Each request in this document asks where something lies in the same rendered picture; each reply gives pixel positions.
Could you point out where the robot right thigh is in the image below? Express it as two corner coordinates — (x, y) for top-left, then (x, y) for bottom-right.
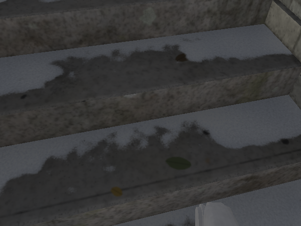
(195, 202), (239, 226)

